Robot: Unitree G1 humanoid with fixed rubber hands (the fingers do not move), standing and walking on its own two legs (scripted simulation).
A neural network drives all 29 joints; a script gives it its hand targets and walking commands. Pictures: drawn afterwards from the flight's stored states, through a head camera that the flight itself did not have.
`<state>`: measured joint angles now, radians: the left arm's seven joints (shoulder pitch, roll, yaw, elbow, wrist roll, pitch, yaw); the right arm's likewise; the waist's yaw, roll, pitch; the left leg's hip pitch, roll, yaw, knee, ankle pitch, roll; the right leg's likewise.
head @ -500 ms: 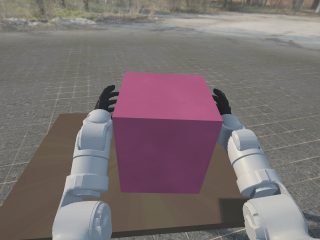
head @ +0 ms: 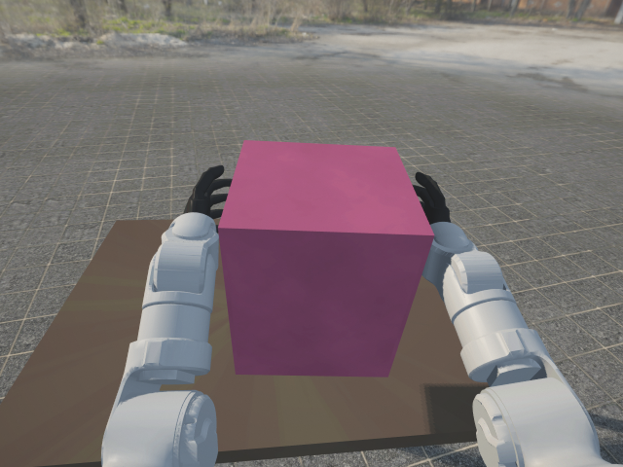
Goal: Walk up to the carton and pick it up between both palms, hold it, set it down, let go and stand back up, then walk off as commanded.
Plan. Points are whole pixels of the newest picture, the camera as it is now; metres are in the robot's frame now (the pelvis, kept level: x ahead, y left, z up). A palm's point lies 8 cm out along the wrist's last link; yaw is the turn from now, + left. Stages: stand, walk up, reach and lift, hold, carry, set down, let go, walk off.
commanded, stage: hold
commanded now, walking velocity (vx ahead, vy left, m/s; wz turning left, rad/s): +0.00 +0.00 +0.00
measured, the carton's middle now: (316, 259) +0.36 +0.00 +0.16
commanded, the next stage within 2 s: none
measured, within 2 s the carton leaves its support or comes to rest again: neither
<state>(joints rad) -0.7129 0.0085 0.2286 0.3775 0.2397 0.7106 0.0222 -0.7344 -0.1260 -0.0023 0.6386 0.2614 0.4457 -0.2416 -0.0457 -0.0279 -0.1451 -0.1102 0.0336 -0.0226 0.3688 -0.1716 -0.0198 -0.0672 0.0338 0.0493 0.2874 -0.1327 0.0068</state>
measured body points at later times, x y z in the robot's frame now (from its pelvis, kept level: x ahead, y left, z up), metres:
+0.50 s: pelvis +0.00 +0.00 +0.00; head -0.09 +0.02 +0.44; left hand +0.37 +0.15 +0.22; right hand +0.37 -0.15 +0.21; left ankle +0.02 +0.13 -0.75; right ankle +0.02 -0.12 -0.75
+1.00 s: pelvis +0.00 +0.00 +0.00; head -0.09 +0.02 +0.44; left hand +0.37 +0.15 +0.22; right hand +0.37 -0.15 +0.22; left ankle +0.02 +0.13 -0.75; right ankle +0.02 -0.12 -0.75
